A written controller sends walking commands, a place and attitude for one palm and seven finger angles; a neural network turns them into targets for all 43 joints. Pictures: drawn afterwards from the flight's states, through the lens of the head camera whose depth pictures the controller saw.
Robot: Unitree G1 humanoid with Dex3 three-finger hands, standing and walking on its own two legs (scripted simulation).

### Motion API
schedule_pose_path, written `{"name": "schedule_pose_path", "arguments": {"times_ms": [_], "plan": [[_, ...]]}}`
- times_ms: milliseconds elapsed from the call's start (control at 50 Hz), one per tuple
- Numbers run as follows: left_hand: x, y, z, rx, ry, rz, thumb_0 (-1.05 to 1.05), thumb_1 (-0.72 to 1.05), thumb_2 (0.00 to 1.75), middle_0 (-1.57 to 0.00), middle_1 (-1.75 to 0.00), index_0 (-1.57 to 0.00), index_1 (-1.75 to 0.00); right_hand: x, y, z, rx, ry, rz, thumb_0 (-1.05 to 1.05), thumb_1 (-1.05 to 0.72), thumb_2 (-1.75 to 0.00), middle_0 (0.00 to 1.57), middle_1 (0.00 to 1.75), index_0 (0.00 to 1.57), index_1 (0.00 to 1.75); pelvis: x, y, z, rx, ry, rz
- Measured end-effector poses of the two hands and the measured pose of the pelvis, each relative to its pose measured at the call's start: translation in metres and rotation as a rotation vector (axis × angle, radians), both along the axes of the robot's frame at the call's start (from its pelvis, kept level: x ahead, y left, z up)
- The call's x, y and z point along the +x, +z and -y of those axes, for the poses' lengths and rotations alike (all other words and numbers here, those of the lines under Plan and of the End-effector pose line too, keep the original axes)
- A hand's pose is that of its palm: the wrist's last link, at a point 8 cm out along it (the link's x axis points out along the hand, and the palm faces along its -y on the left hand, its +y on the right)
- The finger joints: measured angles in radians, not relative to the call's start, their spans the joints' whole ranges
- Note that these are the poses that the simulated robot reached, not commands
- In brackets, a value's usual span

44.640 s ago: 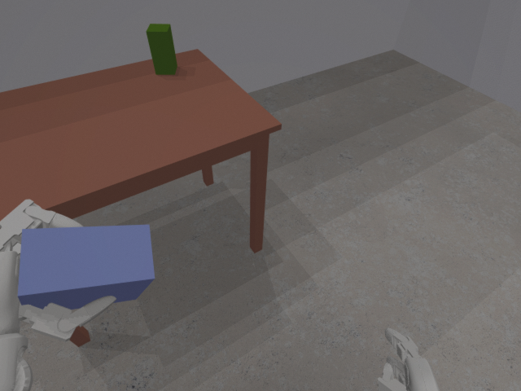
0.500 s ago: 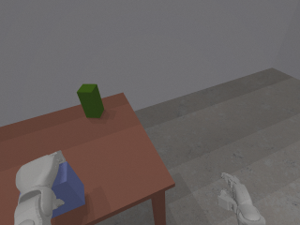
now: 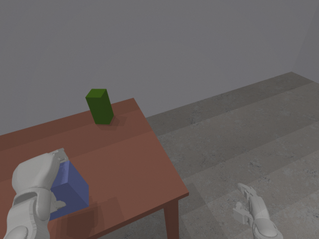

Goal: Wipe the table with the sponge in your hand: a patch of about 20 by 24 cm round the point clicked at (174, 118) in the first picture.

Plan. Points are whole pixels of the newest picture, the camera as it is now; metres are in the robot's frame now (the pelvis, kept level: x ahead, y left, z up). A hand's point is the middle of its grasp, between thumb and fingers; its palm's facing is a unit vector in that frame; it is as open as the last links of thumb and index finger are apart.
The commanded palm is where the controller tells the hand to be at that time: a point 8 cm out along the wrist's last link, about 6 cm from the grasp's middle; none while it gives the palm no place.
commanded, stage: lift the sponge slowly off the table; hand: left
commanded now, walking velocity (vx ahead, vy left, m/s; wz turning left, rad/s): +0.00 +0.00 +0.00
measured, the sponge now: (61, 195) +0.19 +0.30 +0.04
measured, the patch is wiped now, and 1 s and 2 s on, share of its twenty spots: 1.00 1.00 1.00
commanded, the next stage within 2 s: bring the sponge back beside the body in 0.38 s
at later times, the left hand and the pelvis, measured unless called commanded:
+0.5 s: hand (57, 173) +0.20 +0.28 +0.12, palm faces +0.16 -0.18 -0.97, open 10.4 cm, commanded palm +0.16 +0.28 +0.19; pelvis -0.01 +0.01 +0.00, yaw +0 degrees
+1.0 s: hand (54, 179) +0.19 +0.28 +0.11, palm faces +0.07 -0.13 -0.99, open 10.4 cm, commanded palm +0.16 +0.28 +0.19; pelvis +0.00 -0.01 +0.00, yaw +0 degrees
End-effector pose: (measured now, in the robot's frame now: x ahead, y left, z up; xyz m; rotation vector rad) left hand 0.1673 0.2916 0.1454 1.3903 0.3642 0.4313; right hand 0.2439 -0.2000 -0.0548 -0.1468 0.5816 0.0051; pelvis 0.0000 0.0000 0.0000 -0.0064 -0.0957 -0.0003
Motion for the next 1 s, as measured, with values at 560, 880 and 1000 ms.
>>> {"name": "schedule_pose_path", "arguments": {"times_ms": [560,880,1000], "plan": [[0.007,0.02,0.011,-0.057,-0.002,0.076,-0.01,-0.52,1.03,-0.67,-1.3,-0.71,-1.29,0.011,0.014,-0.025,0.027,0.064,0.03,0.02,-0.9,-0.9,0.21,0.3,0.2,0.3,-0.005,0.001,-0.005,0.002,-0.005,-0.004],[0.003,0.018,0.006,-0.001,0.039,0.004,-0.01,-0.52,1.03,-0.67,-1.3,-0.71,-1.29,0.01,0.004,0.004,-0.002,0.026,0.008,0.02,-0.91,-0.9,0.2,0.3,0.2,0.3,0.0,0.0,0.007,0.003,0.005,-0.009],[0.003,0.014,0.012,-0.006,0.015,-0.014,-0.01,-0.52,1.03,-0.67,-1.3,-0.71,-1.3,0.01,0.004,0.007,-0.002,0.022,0.019,0.02,-0.91,-0.9,0.2,0.3,0.2,0.3,0.0,-0.001,0.009,0.003,0.006,-0.009]]}}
